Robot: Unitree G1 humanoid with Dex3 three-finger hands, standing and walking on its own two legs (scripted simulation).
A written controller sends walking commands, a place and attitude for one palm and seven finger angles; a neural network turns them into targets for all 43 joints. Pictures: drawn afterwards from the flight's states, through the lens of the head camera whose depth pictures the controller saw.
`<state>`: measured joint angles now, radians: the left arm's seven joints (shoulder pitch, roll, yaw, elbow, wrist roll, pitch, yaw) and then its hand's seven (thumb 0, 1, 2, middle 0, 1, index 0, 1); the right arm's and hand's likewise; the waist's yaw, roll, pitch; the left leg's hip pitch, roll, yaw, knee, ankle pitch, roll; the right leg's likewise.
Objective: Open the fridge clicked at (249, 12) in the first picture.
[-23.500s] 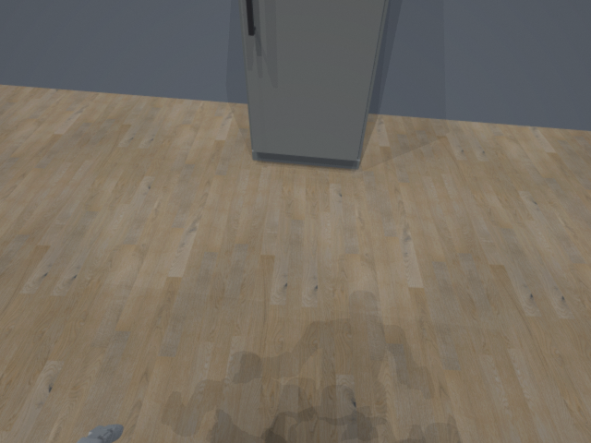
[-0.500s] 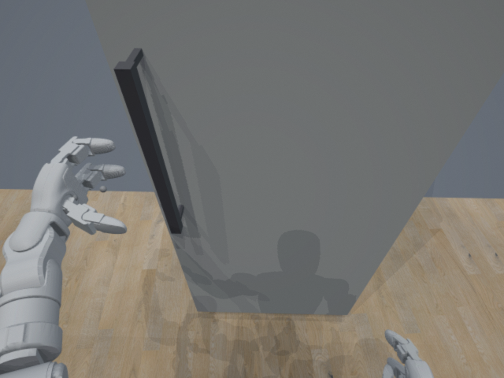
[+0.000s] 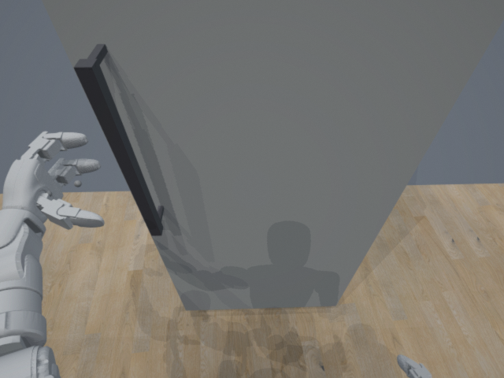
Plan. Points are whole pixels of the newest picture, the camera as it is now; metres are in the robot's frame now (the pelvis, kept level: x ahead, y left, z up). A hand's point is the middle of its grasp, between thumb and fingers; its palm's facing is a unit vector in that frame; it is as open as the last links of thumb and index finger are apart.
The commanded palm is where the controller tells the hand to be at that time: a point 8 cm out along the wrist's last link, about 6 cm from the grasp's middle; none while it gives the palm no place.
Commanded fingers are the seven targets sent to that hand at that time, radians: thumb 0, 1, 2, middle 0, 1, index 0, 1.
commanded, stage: move the hooked fingers beside the handle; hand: left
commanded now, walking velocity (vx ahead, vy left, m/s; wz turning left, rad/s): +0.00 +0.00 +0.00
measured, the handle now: (134, 161) +0.42 +0.21 +0.13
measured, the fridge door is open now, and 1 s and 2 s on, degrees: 0 0 0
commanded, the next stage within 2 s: feel for the door with the fingertips in 0.62 s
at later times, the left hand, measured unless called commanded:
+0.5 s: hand (83, 187) +0.36 +0.27 +0.13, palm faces +0.07 -1.00 -0.01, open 14.0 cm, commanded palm +0.33 +0.32 +0.13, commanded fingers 0.00 -0.50 0.30 -0.30 -1.20 -0.30 -1.20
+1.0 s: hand (103, 189) +0.36 +0.24 +0.13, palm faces +0.05 -1.00 +0.00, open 14.0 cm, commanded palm +0.32 +0.29 +0.13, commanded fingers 0.00 -0.50 0.30 -0.30 -1.20 -0.30 -1.20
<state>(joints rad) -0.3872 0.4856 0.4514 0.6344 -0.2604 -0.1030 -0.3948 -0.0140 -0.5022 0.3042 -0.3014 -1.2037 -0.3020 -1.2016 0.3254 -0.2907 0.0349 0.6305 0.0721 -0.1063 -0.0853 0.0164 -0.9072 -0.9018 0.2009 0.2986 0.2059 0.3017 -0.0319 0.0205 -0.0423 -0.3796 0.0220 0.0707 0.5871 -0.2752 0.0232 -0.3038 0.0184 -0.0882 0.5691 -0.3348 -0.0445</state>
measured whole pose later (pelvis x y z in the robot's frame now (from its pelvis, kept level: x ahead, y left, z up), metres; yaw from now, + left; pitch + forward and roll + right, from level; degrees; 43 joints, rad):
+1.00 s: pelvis +0.00 +0.01 +0.00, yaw +0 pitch +3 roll +0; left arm -0.32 0.35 0.32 0.44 -0.26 -0.05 -0.28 -0.01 -0.50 0.30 -0.30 -1.20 -0.30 -1.20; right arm 0.28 -0.27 0.04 0.62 0.07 -0.11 -0.08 0.02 -0.91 -0.90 0.20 0.30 0.21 0.30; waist -0.01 0.03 -0.05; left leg -0.35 0.00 0.07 0.58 -0.27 0.04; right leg -0.28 0.00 -0.09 0.56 -0.33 -0.03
